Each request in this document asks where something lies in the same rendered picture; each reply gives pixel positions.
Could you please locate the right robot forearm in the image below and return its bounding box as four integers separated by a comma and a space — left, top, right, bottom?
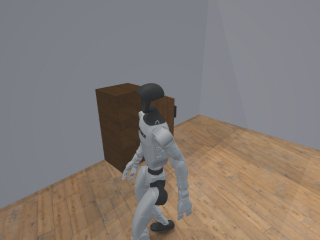
132, 143, 144, 164

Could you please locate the robot right foot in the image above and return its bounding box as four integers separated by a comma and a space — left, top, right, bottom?
150, 220, 175, 232

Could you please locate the left robot hand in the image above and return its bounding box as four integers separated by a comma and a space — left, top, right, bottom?
177, 199, 192, 220

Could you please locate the robot left upper arm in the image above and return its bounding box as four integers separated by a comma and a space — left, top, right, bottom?
152, 126, 186, 170

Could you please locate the robot right thigh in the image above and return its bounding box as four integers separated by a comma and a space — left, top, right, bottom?
135, 165, 150, 204

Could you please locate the cupboard door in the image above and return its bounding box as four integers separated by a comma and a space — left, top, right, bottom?
150, 95, 175, 137

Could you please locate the right robot hand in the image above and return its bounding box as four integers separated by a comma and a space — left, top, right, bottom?
122, 160, 139, 181

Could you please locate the robot right upper arm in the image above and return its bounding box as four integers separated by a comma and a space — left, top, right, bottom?
138, 111, 144, 119

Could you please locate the left robot forearm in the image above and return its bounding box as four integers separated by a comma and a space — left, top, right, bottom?
175, 161, 189, 201

